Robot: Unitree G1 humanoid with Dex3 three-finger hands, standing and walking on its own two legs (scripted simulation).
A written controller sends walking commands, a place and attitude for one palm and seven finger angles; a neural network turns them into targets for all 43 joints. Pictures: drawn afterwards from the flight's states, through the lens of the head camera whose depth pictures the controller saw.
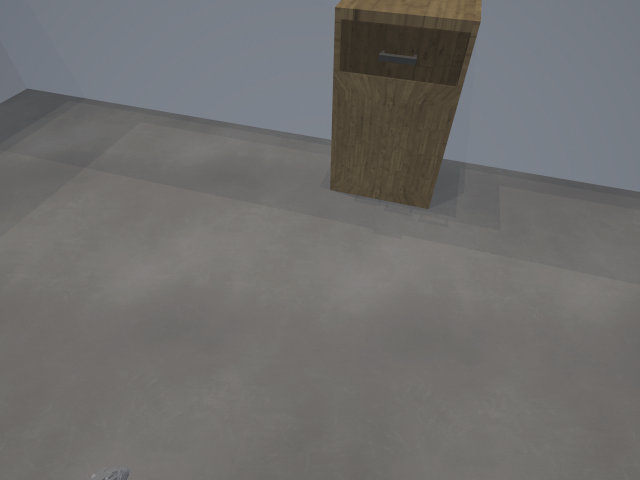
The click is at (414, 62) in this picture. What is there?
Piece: drawer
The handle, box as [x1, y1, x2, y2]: [378, 50, 416, 64]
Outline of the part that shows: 378,60 414,64 416,54 414,54 413,57 388,54 382,50 379,53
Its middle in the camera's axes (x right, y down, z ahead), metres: +0.28 -0.65 +1.39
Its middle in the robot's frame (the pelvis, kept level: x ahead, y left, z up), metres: +1.48 -0.22 -0.07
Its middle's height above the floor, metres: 0.70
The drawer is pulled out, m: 0.00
